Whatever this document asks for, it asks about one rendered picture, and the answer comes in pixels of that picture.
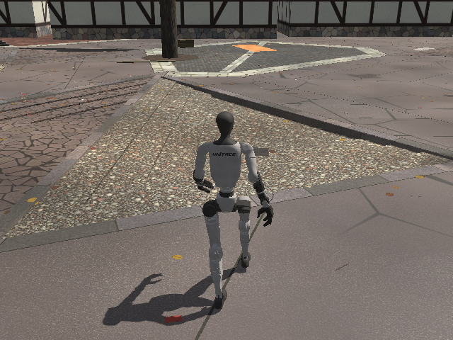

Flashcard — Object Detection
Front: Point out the robot left thigh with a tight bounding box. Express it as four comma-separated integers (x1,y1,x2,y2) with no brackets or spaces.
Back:
202,199,223,260

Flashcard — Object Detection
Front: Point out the right robot hand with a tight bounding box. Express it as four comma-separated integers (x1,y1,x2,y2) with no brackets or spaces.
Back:
257,205,274,227

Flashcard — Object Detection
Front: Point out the robot head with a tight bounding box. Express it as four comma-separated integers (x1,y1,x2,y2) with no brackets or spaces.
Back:
213,111,237,145

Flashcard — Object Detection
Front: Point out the robot left upper arm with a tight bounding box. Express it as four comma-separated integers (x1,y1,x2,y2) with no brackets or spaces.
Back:
194,142,211,179

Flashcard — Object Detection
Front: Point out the robot right forearm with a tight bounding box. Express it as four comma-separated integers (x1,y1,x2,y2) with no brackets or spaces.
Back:
253,171,270,208

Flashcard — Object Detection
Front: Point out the left robot hand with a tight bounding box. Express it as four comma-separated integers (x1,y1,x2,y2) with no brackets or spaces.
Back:
197,180,214,193

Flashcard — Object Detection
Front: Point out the robot right upper arm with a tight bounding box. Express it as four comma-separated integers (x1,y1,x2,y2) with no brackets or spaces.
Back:
240,142,259,183

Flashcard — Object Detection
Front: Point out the robot left forearm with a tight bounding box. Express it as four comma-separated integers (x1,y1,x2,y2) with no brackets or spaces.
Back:
193,170,205,186

